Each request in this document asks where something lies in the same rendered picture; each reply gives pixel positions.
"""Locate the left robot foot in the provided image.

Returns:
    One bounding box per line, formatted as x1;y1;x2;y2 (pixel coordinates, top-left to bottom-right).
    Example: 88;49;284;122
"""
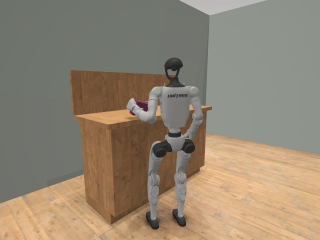
145;211;159;230

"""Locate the right robot upper arm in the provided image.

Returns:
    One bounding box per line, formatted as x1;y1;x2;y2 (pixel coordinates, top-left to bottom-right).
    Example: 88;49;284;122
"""
187;86;204;121

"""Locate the robot right thigh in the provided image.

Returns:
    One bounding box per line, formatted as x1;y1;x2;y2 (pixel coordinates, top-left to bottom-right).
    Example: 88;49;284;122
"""
174;138;195;185

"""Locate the right robot hand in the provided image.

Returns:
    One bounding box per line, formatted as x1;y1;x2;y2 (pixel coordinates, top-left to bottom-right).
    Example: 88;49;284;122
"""
184;129;195;140

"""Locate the left robot hand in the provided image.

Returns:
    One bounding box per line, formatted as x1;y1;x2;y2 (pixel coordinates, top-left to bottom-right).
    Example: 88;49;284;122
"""
126;98;144;111

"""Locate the robot left forearm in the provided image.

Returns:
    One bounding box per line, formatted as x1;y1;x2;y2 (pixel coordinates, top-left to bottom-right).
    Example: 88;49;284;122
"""
131;105;150;122

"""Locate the left robot upper arm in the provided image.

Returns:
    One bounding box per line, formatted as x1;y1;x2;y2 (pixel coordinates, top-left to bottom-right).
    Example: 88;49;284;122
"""
145;86;163;124

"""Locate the table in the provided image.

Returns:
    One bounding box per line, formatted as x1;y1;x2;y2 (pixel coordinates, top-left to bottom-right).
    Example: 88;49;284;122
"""
69;70;212;225

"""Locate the robot right forearm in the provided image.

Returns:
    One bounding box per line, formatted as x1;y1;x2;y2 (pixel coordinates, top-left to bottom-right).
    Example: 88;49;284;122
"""
189;115;204;135

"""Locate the sponge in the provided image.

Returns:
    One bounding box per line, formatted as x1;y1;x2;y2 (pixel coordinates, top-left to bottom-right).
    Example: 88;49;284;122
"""
129;99;148;116

